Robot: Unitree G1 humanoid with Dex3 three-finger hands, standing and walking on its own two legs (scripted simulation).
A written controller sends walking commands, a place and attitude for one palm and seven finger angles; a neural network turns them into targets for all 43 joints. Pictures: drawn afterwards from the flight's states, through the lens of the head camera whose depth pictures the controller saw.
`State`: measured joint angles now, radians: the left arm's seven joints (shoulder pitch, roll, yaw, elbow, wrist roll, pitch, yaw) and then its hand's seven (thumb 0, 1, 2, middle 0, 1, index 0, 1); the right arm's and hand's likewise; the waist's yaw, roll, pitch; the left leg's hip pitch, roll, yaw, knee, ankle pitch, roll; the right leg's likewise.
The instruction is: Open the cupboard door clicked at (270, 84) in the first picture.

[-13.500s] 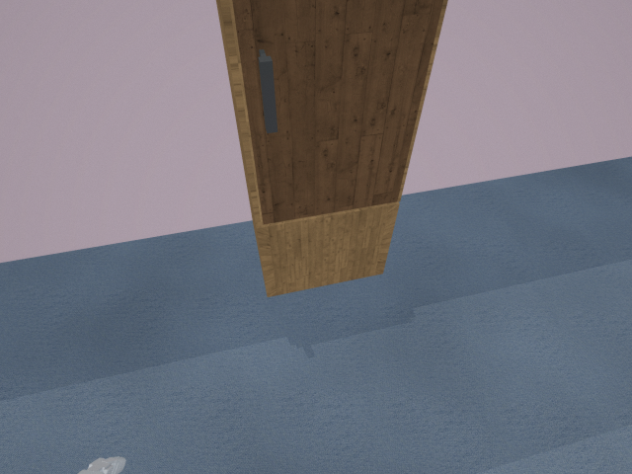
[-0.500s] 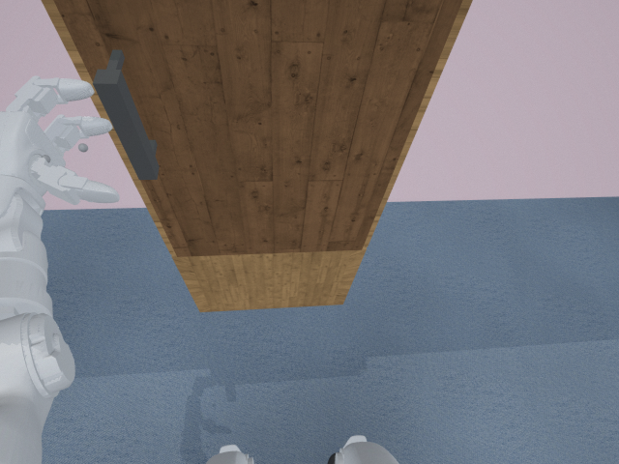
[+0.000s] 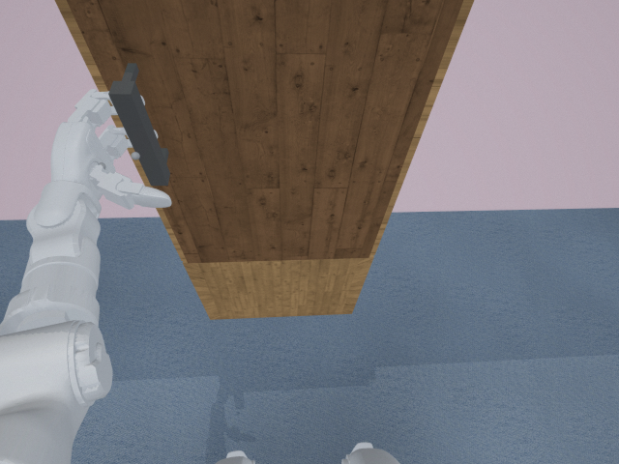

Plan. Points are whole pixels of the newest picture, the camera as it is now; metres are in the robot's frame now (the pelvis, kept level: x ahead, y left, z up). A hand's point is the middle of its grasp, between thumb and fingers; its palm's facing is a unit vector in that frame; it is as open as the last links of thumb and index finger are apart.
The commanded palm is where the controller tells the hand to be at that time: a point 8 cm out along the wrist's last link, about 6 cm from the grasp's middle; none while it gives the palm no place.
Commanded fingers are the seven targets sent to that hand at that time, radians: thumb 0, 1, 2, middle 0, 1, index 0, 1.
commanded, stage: slide the fingers in behind the handle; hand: left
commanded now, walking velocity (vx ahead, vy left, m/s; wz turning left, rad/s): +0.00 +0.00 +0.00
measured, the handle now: (146, 128) +0.53 +0.20 +0.11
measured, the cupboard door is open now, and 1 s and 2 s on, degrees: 0 0 7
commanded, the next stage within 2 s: close the thumb around the handle in 0.74 s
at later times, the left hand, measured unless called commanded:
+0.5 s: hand (156, 154) +0.48 +0.18 +0.11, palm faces +0.02 -1.00 +0.00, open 13.9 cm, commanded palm +0.45 +0.23 +0.11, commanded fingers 0.00 -0.50 0.30 -0.30 -1.20 -0.30 -1.20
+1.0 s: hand (153, 156) +0.48 +0.18 +0.11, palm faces +0.00 -1.00 +0.00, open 13.3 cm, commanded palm +0.45 +0.23 +0.11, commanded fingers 0.00 0.00 0.52 -0.34 -1.25 -0.34 -1.25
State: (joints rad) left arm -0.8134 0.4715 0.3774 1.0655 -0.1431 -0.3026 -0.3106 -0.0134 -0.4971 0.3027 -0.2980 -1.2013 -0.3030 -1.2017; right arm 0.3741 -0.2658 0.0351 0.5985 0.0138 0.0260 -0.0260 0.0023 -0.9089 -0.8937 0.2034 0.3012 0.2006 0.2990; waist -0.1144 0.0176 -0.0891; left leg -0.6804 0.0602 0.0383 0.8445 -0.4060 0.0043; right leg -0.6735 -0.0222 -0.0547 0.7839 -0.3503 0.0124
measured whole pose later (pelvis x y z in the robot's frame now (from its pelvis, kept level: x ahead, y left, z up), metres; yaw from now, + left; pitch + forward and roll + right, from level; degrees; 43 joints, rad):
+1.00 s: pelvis +0.00 +0.00 +0.00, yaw +0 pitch +14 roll -2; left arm -0.82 0.43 0.34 1.08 -0.14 -0.32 -0.25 -0.01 -0.39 0.35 -0.31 -1.21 -0.31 -1.21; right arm 0.38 -0.27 0.03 0.62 0.01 0.02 -0.03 0.00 -0.91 -0.89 0.20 0.30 0.20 0.30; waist -0.11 0.02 -0.09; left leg -0.67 0.06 0.04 0.83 -0.40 0.00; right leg -0.67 -0.02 -0.05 0.78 -0.35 0.01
